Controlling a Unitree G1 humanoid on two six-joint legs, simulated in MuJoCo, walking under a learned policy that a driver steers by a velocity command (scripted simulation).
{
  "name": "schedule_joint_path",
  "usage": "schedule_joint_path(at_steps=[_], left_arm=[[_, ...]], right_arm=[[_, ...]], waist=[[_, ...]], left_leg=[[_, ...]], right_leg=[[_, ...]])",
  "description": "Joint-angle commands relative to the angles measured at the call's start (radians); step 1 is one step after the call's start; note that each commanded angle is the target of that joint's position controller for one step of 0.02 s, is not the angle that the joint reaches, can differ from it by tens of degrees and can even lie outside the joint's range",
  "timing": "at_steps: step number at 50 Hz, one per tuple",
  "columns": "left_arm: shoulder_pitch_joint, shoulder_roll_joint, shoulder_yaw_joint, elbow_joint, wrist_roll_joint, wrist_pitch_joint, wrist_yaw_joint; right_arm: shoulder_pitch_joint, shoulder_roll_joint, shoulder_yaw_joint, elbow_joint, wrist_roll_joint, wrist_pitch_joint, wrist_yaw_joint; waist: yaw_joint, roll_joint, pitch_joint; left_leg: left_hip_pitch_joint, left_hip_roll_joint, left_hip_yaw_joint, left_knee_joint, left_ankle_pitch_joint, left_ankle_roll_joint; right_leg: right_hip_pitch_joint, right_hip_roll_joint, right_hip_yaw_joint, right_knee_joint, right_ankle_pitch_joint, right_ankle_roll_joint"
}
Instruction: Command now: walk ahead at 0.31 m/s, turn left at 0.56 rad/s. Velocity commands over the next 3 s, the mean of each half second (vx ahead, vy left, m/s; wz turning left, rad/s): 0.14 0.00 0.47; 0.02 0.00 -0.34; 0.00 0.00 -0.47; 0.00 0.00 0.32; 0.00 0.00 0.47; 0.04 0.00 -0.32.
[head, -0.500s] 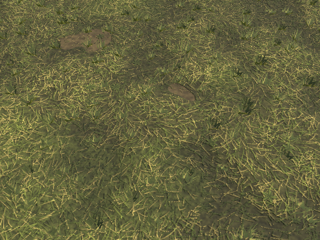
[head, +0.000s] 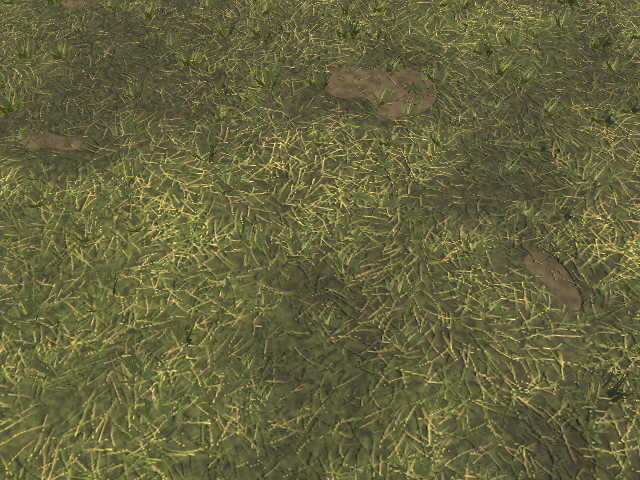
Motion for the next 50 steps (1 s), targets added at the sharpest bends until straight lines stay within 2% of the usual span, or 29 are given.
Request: schedule_joint_path(at_steps=[1, 2, 3, 4, 5, 8, 13, 17, 22, 24, 25, 26, 27, 28, 29, 30, 31, 33, 35, 39, 43, 45, 46, 47, 48, 49, 50], left_arm=[[-0.065, 0.113, 0.018, -0.146, -0.014, -0.025, 0.001], [-0.056, 0.107, 0.016, -0.130, -0.008, -0.025, 0.004], [-0.055, 0.111, 0.019, -0.132, 0.012, -0.010, 0.004], [-0.027, 0.111, 0.019, -0.124, 0.027, 0.011, 0.003], [-0.017, 0.107, 0.020, -0.126, 0.031, 0.029, 0.001], [-0.035, 0.090, 0.017, -0.142, 0.022, 0.051, 0.000], [-0.165, 0.112, 0.020, -0.189, 0.017, 0.065, 0.007], [-0.236, 0.121, 0.017, -0.216, 0.009, 0.068, 0.012], [-0.201, 0.104, 0.005, -0.192, -0.002, 0.059, 0.014], [-0.171, 0.082, -0.003, -0.172, -0.007, 0.056, 0.014], [-0.134, 0.065, -0.008, -0.153, -0.005, 0.051, 0.014], [-0.125, 0.087, -0.008, -0.147, 0.004, 0.041, 0.019], [-0.124, 0.175, 0.002, -0.160, 0.014, 0.032, 0.023], [-0.173, 0.186, 0.000, -0.160, -0.004, 0.041, 0.014], [-0.158, 0.163, -0.002, -0.159, -0.004, 0.042, 0.001], [-0.140, 0.176, 0.003, -0.149, -0.002, 0.042, -0.008], [-0.127, 0.189, 0.009, -0.140, 0.001, 0.047, -0.009], [-0.117, 0.222, 0.030, -0.128, -0.010, 0.056, -0.002], [-0.134, 0.211, 0.040, -0.133, -0.013, 0.065, -0.002], [-0.119, 0.201, 0.057, -0.127, -0.003, 0.077, -0.008], [-0.144, 0.215, 0.073, -0.132, 0.004, 0.090, -0.019], [-0.184, 0.219, 0.077, -0.141, 0.004, 0.099, -0.026], [-0.213, 0.218, 0.078, -0.147, -0.002, 0.104, -0.026], [-0.218, 0.202, 0.074, -0.154, -0.009, 0.104, -0.024], [-0.168, 0.141, 0.060, -0.162, -0.013, 0.100, -0.023], [-0.176, 0.150, 0.064, -0.167, -0.008, 0.096, -0.011], [-0.169, 0.212, 0.077, -0.147, 0.016, 0.096, -0.008]], right_arm=[[0.266, -0.235, -0.075, 0.018, 0.038, 0.007, -0.035], [0.217, -0.174, -0.058, 0.017, 0.039, 0.008, -0.039], [0.176, -0.141, -0.047, 0.012, 0.046, 0.009, -0.043], [0.150, -0.120, -0.038, 0.003, 0.045, 0.008, -0.042], [0.153, -0.125, -0.037, 0.001, 0.041, 0.002, -0.038], [0.178, -0.171, -0.049, 0.002, 0.030, -0.006, -0.034], [0.234, -0.175, -0.051, 0.000, 0.030, 0.016, -0.044], [0.270, -0.183, -0.056, -0.004, 0.022, 0.031, -0.050], [0.257, -0.130, -0.028, 0.005, 0.007, 0.033, -0.055], [0.228, -0.104, -0.008, 0.015, 0.011, 0.033, -0.063], [0.204, -0.097, 0.003, 0.019, 0.021, 0.032, -0.068], [0.219, -0.088, 0.011, 0.022, 0.020, 0.026, -0.071], [0.291, -0.079, 0.012, 0.017, 0.006, 0.023, -0.074], [0.328, -0.093, 0.006, 0.049, 0.022, 0.044, -0.080], [0.271, -0.134, 0.001, 0.052, 0.016, 0.055, -0.087], [0.209, -0.146, -0.006, 0.040, 0.021, 0.058, -0.086], [0.173, -0.146, -0.008, 0.035, 0.027, 0.061, -0.080], [0.161, -0.133, -0.008, 0.031, 0.023, 0.068, -0.069], [0.150, -0.112, -0.005, 0.029, 0.022, 0.068, -0.069], [0.106, -0.093, 0.002, 0.011, 0.028, 0.065, -0.076], [0.118, -0.102, 0.006, 0.003, 0.034, 0.053, -0.081], [0.171, -0.106, 0.006, 0.013, 0.036, 0.043, -0.084], [0.216, -0.105, 0.005, 0.025, 0.034, 0.038, -0.087], [0.241, -0.130, -0.001, 0.031, 0.027, 0.032, -0.095], [0.226, -0.220, -0.018, 0.016, 0.011, 0.030, -0.104], [0.124, -0.294, -0.033, -0.020, 0.001, 0.035, -0.097], [0.101, -0.230, -0.019, -0.027, -0.006, 0.034, -0.091]], waist=[[-0.108, 0.034, -0.241], [-0.065, -0.012, -0.148], [-0.031, -0.004, -0.108], [-0.008, 0.010, -0.114], [0.002, 0.012, -0.131], [0.005, 0.020, -0.159], [-0.043, 0.066, -0.148], [-0.073, 0.081, -0.123], [-0.077, 0.098, -0.122], [-0.058, 0.091, -0.115], [-0.025, 0.075, -0.108], [-0.030, 0.028, -0.116], [-0.084, -0.134, -0.140], [-0.098, -0.200, -0.147], [-0.062, -0.176, -0.124], [-0.041, -0.171, -0.106], [-0.033, -0.151, -0.105], [-0.043, -0.134, -0.093], [-0.047, -0.111, -0.102], [-0.021, -0.132, -0.126], [-0.019, -0.156, -0.147], [-0.044, -0.162, -0.147], [-0.073, -0.152, -0.141], [-0.084, -0.112, -0.125], [-0.049, 0.089, -0.119], [-0.040, 0.247, -0.055], [-0.019, 0.121, -0.037]], left_leg=[[0.614, 0.390, -0.497, -0.233, 0.789, 0.261], [0.487, 0.324, -0.410, -0.258, 0.782, 0.200], [0.399, 0.271, -0.359, -0.280, 0.757, 0.166], [0.340, 0.244, -0.327, -0.296, 0.757, 0.146], [0.318, 0.230, -0.317, -0.298, 0.791, 0.143], [0.289, 0.198, -0.296, -0.296, 0.823, 0.130], [0.331, 0.185, -0.370, -0.297, 0.631, 0.092], [0.389, 0.200, -0.454, -0.276, 0.544, 0.094], [0.397, 0.216, -0.413, -0.223, 0.696, 0.078], [0.360, 0.209, -0.402, -0.208, 0.642, 0.049], [0.320, 0.191, -0.388, -0.190, 0.549, 0.013], [0.271, 0.157, -0.373, -0.173, 0.382, -0.038], [0.221, 0.075, -0.295, -0.074, 0.034, -0.070], [0.241, -0.010, -0.207, -0.078, -0.251, -0.093], [0.230, -0.008, -0.183, -0.039, -0.303, -0.102], [0.195, -0.023, -0.175, 0.014, -0.326, -0.107], [0.153, -0.031, -0.171, 0.083, -0.349, -0.120], [0.092, -0.021, -0.171, 0.209, -0.336, -0.147], [0.062, -0.013, -0.163, 0.253, -0.309, -0.170], [0.051, -0.006, -0.149, 0.197, -0.293, -0.185], [0.143, -0.015, -0.151, 0.063, -0.261, -0.162], [0.242, -0.029, -0.146, -0.070, -0.214, -0.141], [0.321, -0.033, -0.136, -0.194, -0.140, -0.127], [0.399, 0.008, -0.174, -0.323, -0.112, -0.108], [0.445, 0.235, -0.413, -0.458, -0.256, -0.059], [0.296, 0.420, -0.621, -0.512, -0.240, 0.043], [0.229, 0.421, -0.555, -0.467, -0.092, 0.078]], right_leg=[[-0.524, 0.029, 0.191, 0.419, 0.043, 0.001], [-0.491, -0.001, 0.193, 0.319, 0.075, -0.002], [-0.453, -0.012, 0.201, 0.258, 0.085, 0.003], [-0.395, -0.013, 0.201, 0.217, 0.101, 0.011], [-0.370, -0.002, 0.196, 0.192, 0.107, 0.019], [-0.371, 0.015, 0.185, 0.106, 0.162, 0.032], [-0.444, 0.024, 0.209, -0.020, 0.237, 0.039], [-0.468, 0.045, 0.234, -0.110, 0.220, 0.032], [-0.298, 0.071, 0.197, -0.277, 0.163, -0.019], [-0.153, 0.078, 0.187, -0.452, 0.195, -0.043], [-0.037, 0.077, 0.189, -0.624, 0.315, -0.055], [0.071, 0.012, 0.291, -0.717, 0.482, -0.070], [0.135, -0.173, 0.498, -0.692, 0.823, -0.114], [0.057, -0.248, 0.566, -0.653, 0.993, -0.262], [0.024, -0.236, 0.613, -0.680, 0.948, -0.289], [0.024, -0.200, 0.606, -0.694, 0.859, -0.277], [0.039, -0.168, 0.596, -0.703, 0.759, -0.262], [0.033, -0.124, 0.571, -0.716, 0.662, -0.244], [0.027, -0.087, 0.546, -0.717, 0.607, -0.235], [0.017, -0.060, 0.569, -0.716, 0.518, -0.244], [-0.037, -0.048, 0.631, -0.720, 0.441, -0.226], [-0.095, -0.026, 0.652, -0.711, 0.402, -0.194], [-0.146, -0.002, 0.647, -0.694, 0.346, -0.160], [-0.227, 0.045, 0.623, -0.659, 0.223, -0.108], [-0.331, 0.149, 0.504, -0.476, 0.025, -0.052], [-0.414, 0.276, 0.300, -0.255, -0.055, -0.026], [-0.363, 0.187, 0.318, -0.078, -0.035, -0.026]])
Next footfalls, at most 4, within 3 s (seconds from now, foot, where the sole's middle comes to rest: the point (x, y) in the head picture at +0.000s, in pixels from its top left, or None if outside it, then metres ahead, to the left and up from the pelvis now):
0.52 right None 0.24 -0.11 -0.75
0.94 left None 0.17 0.09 -0.75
1.42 right None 0.11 -0.12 -0.75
1.96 left None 0.12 0.08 -0.75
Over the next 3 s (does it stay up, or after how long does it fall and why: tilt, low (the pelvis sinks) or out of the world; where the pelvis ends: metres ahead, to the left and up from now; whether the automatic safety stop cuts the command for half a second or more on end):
stays up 0.09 0.01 0.03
